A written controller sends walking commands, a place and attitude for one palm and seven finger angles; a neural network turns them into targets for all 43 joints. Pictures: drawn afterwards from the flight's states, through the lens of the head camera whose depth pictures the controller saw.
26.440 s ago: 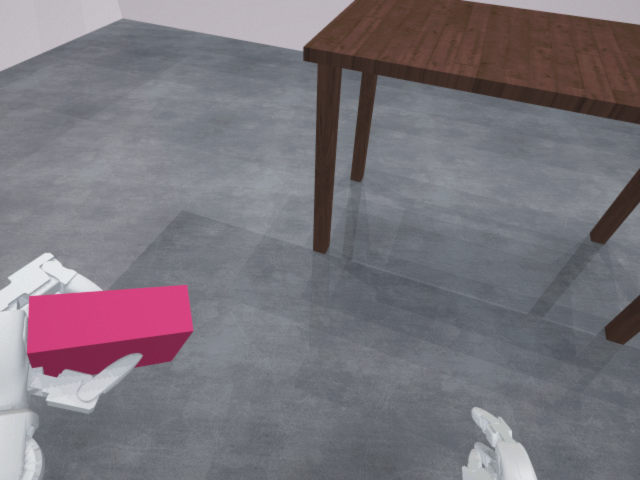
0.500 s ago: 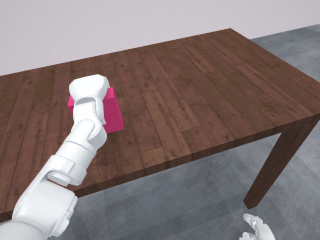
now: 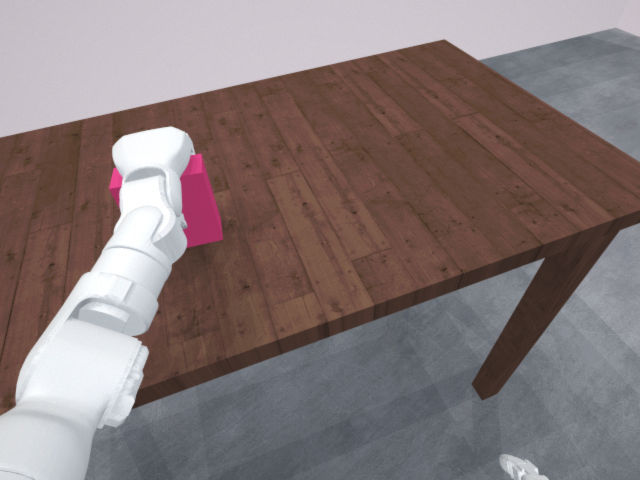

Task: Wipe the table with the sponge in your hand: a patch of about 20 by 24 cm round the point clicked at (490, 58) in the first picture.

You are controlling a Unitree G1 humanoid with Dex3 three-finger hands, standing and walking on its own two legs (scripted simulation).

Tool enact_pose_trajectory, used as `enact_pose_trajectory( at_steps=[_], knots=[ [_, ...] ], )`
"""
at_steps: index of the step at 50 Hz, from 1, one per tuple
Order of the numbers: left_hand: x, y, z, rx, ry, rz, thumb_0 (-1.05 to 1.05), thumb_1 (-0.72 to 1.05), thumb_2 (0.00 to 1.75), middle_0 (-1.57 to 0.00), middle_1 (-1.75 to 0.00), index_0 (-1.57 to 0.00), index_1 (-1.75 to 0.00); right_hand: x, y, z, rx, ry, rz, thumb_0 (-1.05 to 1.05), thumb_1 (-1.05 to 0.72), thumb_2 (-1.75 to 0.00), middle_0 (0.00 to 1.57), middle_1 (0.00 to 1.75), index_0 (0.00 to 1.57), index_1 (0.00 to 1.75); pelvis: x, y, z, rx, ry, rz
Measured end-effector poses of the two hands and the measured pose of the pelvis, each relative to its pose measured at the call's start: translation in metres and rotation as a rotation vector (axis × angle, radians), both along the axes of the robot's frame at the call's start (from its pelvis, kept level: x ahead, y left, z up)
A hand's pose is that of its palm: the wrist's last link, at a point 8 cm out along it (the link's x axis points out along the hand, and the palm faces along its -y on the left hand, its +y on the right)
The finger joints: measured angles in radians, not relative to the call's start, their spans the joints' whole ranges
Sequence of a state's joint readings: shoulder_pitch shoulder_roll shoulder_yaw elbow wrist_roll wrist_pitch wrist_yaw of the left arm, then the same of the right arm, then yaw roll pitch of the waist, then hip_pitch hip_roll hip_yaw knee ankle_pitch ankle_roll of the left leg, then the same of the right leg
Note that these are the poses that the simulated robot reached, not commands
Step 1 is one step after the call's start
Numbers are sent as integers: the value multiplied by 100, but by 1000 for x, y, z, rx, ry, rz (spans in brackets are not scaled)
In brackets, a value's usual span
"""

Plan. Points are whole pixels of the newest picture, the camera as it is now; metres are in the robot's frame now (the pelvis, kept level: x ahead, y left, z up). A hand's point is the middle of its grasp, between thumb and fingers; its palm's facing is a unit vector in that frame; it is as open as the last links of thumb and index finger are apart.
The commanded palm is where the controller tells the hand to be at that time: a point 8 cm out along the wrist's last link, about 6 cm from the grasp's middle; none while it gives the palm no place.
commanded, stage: wipe back along the third lane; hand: left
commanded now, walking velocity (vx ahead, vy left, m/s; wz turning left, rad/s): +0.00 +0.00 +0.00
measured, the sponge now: (176, 218) +0.43 +0.23 +0.11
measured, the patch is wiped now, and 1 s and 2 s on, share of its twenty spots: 0.95 0.95 0.95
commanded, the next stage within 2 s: slide back across to the middle lane in 1.58 s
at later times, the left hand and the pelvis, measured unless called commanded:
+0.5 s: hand (162, 207) +0.40 +0.22 +0.15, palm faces +0.10 -0.05 -0.99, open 9.3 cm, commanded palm +0.36 +0.21 +0.18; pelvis +0.02 +0.02 +0.00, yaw +0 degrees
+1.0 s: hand (169, 231) +0.36 +0.20 +0.15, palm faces +0.20 -0.11 -0.97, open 9.2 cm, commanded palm +0.31 +0.18 +0.18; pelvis +0.02 +0.03 -0.01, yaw +0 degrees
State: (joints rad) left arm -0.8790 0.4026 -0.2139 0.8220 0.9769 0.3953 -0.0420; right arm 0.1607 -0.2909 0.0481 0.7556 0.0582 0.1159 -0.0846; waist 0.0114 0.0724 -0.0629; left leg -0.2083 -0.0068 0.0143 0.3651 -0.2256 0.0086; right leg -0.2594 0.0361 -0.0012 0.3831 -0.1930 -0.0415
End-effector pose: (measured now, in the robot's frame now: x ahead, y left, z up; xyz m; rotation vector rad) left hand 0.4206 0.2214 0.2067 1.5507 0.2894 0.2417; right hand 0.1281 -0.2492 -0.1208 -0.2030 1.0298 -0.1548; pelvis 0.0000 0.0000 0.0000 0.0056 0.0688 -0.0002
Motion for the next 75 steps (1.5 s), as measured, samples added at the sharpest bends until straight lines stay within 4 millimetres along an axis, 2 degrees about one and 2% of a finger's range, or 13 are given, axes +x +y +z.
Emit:
enact_pose_trajectory(
  at_steps=[5, 10, 17, 25, 29, 33, 39, 45, 59, 75],
  knots=[
    [-4, 0, -2, 3, -34, -11, -1, -50, 113, -81, -144, -85, -139, -2, -1, -1, 11, 10, -14, 1, -90, -90, 20, 30, 20, 30, 4, 2, 0, -1, -2, -10],
    [-14, -1, -4, 2, -87, -8, -2, -48, 113, -78, -147, -82, -143, 12, 3, 0, 27, -8, -4, 1, -90, -90, 20, 30, 20, 30, 8, 4, 0, -2, -15, -15],
    [-28, 0, -3, -22, -117, 22, -1, -45, 112, -75, -150, -79, -146, 57, 19, 13, 53, -104, 48, 1, -90, -90, 20, 30, 20, 30, 14, 10, 0, -4, -30, -15],
    [-43, -3, -2, -38, -125, 25, 0, -44, 112, -74, -151, -78, -147, 113, 49, 35, 90, -233, 149, 1, -90, -90, 20, 30, 20, 30, 20, 16, -1, -5, -43, -1],
    [-49, -6, -3, -33, -133, 19, 0, -44, 112, -74, -151, -78, -147, 132, 67, 42, 118, -271, 197, 1, -90, -90, 20, 30, 20, 30, 22, 19, -2, -6, -44, 8],
    [-56, -10, -3, -39, -152, 5, 1, -44, 111, -74, -151, -78, -147, 142, 83, 45, 150, -286, 237, 1, -90, -90, 20, 30, 20, 30, 24, 22, -3, -6, -47, 12],
    [-66, -14, -3, -53, -172, -7, 1, -44, 111, -74, -151, -78, -147, 144, 101, 43, 187, -269, 277, 1, -90, -90, 20, 30, 20, 30, 25, 24, -4, -7, -53, 13],
    [-79, -17, -4, -77, -201, -31, 2, -44, 111, -73, -151, -78, -147, 135, 105, 39, 208, -250, 279, 1, -90, -90, 20, 30, 20, 30, 24, 26, -5, -7, -61, 4],
    [-111, -34, -4, -121, -263, -69, 3, -44, 111, -73, -151, -79, -146, 113, 85, 33, 190, -206, 247, 1, -90, -90, 20, 30, 20, 30, 10, 20, -6, -1, -87, -6],
    [-135, -48, -3, -164, -295, -59, 3, -43, 110, -73, -151, -79, -146, 108, 62, 40, 195, -249, 220, 1, -90, -90, 19, 30, 20, 30, 2, 2, -6, 7, -105, -22]
  ],
)
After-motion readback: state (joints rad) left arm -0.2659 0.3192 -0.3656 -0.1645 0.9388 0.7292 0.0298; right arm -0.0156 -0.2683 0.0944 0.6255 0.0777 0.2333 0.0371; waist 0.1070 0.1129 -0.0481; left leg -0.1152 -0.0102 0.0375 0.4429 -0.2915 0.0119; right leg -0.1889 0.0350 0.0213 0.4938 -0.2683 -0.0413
